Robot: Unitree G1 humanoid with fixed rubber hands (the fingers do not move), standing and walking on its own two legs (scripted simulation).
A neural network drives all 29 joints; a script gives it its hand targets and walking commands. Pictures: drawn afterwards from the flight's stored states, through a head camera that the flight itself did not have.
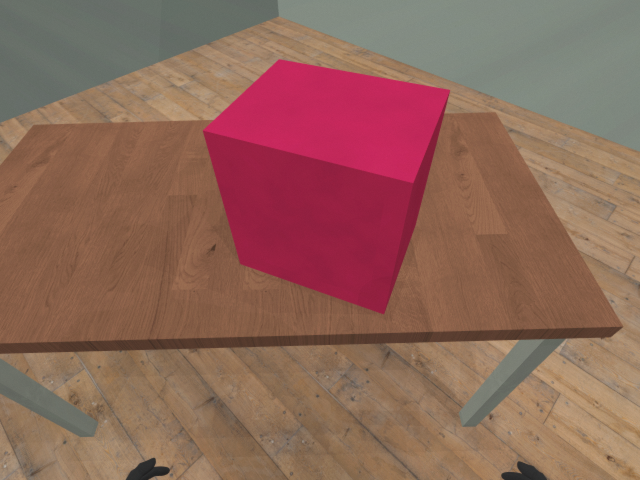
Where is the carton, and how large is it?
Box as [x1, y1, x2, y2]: [203, 59, 449, 313]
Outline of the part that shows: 279,59 203,130 240,263 383,313 415,224 449,90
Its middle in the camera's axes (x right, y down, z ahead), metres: +0.02 -0.08 +0.63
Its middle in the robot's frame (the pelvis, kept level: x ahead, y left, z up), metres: +0.54 +0.00 +0.05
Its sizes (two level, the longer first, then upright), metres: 0.273 0.216 0.283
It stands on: a table, 0.67 m high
